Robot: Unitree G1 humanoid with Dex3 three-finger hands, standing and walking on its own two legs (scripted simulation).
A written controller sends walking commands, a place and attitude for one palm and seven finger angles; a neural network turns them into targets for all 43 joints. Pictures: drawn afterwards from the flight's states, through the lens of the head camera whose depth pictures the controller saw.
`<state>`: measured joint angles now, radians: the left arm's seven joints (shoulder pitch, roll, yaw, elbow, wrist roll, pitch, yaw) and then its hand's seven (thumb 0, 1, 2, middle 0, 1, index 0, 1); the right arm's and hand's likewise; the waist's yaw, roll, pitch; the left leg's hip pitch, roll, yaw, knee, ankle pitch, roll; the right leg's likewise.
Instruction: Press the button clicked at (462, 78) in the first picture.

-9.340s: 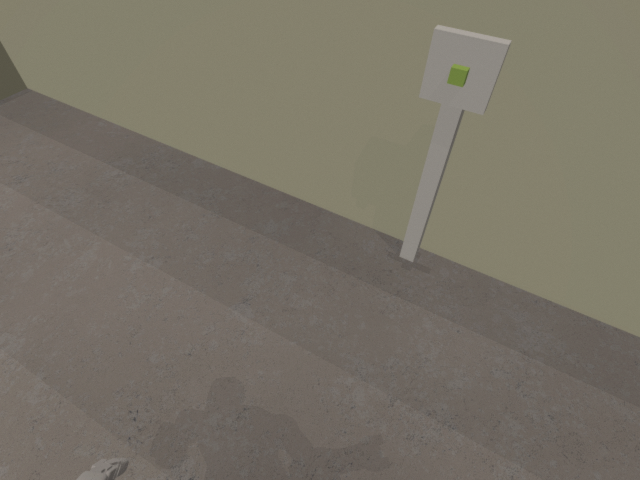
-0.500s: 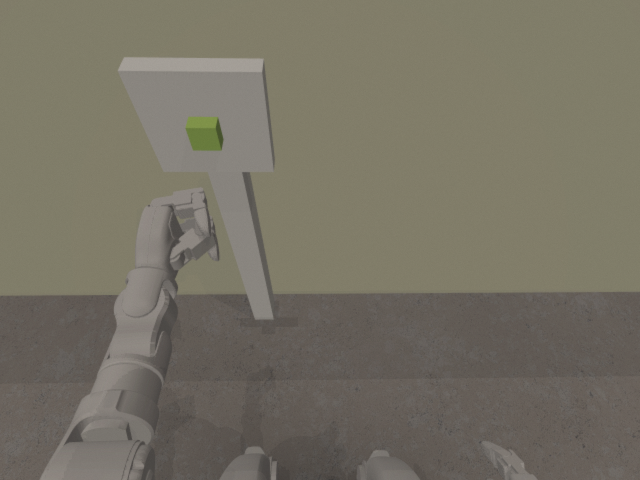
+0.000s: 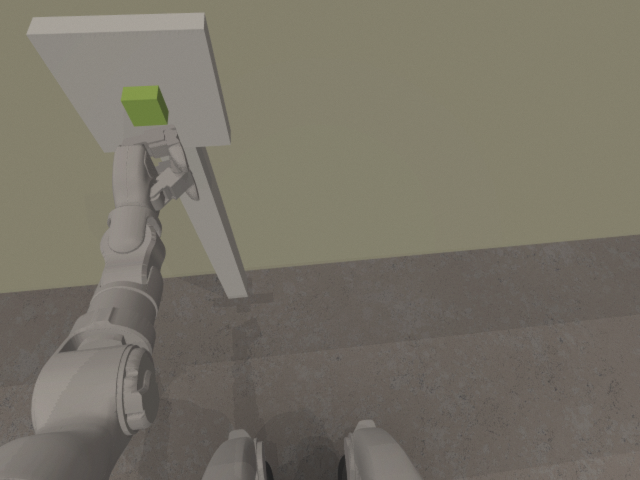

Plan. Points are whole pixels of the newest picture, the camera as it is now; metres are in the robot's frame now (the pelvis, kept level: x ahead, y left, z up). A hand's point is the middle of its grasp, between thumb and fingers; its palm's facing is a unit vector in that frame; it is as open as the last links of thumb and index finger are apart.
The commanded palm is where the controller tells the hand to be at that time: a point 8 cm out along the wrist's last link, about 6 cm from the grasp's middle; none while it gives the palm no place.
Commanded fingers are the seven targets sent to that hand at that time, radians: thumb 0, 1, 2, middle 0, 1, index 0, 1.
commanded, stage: aim a knuckle at the button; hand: left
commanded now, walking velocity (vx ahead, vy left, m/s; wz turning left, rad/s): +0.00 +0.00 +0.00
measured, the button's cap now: (146, 104) +0.57 +0.18 +0.10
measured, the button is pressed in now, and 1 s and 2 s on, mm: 0 0 9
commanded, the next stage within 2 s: press the button with the knuckle in 0.50 s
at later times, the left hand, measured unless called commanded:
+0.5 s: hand (182, 183) +0.47 +0.14 +0.06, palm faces +0.03 -1.00 -0.01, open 3.1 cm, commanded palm +0.44 +0.19 +0.07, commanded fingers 0.00 0.90 0.90 -1.30 -1.50 -1.30 -1.50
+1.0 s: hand (182, 165) +0.49 +0.14 +0.07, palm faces +0.05 -1.00 -0.02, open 3.1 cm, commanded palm +0.47 +0.19 +0.07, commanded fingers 0.00 0.90 0.90 -1.30 -1.50 -1.30 -1.50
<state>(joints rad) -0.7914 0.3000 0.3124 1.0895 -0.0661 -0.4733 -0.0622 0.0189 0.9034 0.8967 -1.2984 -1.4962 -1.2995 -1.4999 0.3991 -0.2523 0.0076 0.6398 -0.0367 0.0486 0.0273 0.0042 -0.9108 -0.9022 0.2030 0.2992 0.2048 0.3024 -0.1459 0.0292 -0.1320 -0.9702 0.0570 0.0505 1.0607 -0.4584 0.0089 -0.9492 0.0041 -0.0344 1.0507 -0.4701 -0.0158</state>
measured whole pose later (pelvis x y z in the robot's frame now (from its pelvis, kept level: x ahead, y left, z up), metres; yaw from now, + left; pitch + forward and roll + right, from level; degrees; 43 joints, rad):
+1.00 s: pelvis +0.00 +0.00 +0.00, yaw +1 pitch +21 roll -1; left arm -0.84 0.31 0.29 1.14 -0.06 -0.49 -0.04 0.02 0.90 0.90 -1.30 -1.50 -1.30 -1.50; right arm 0.37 -0.25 0.01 0.64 -0.04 0.06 0.03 0.00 -0.91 -0.90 0.20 0.30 0.21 0.30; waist -0.15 0.03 -0.13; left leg -0.97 0.05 0.03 1.07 -0.46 0.01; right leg -0.94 0.00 -0.05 1.04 -0.47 -0.01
